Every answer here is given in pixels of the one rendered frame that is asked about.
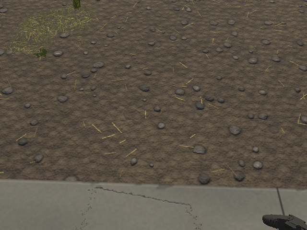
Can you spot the right robot hand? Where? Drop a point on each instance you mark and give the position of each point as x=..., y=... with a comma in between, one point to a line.
x=282, y=222

